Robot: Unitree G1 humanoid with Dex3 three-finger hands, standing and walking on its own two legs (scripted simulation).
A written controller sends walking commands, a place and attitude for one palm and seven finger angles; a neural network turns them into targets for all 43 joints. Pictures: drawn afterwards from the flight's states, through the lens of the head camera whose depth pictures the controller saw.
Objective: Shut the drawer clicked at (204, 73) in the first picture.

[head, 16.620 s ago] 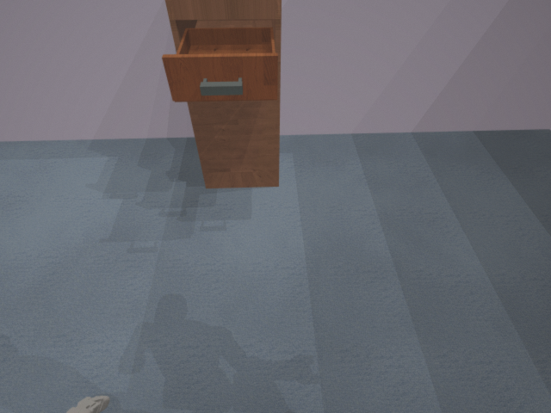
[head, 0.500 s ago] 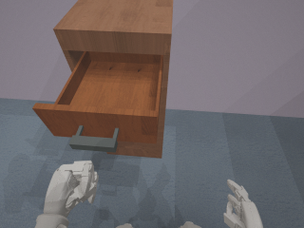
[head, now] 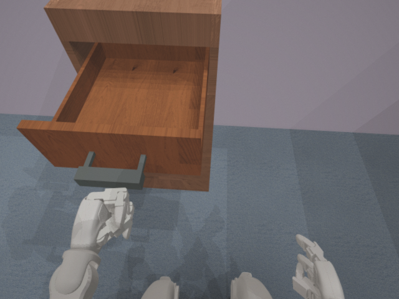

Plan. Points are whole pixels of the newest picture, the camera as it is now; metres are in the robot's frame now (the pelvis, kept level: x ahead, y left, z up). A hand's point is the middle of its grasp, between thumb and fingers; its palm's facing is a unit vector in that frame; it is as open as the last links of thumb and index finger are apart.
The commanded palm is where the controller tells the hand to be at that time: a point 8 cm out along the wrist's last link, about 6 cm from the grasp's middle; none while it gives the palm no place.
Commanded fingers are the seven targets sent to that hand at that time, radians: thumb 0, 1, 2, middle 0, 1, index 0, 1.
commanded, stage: bring the fist close to the handle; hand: left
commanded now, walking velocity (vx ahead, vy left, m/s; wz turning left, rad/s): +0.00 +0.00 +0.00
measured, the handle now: (113, 167) +0.35 +0.18 +0.05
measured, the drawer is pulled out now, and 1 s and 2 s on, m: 0.27 0.23 0.11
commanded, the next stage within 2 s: push the drawer shut in 0.32 s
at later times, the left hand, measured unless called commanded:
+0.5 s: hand (126, 221) +0.25 +0.14 +0.05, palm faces -0.07 -1.00 -0.05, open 3.3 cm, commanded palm +0.24 +0.20 +0.06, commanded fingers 0.00 0.90 0.90 -1.40 -1.60 -1.40 -1.60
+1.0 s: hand (134, 192) +0.30 +0.14 +0.05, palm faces -0.08 -1.00 -0.06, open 3.2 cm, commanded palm +0.30 +0.19 +0.06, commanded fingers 0.00 0.90 0.90 -1.40 -1.60 -1.40 -1.60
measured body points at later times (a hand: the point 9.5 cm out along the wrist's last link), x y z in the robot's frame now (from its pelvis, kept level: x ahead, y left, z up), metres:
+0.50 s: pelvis +0.00 +0.00 +0.00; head +0.08 +0.00 +0.44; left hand +0.25 +0.19 +0.06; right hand +0.18 -0.23 -0.08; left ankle +0.00 +0.13 -0.66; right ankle +0.03 -0.11 -0.66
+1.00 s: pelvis -0.01 +0.01 +0.00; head +0.07 +0.00 +0.45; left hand +0.30 +0.19 +0.05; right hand +0.16 -0.23 -0.09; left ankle +0.00 +0.13 -0.66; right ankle +0.03 -0.11 -0.66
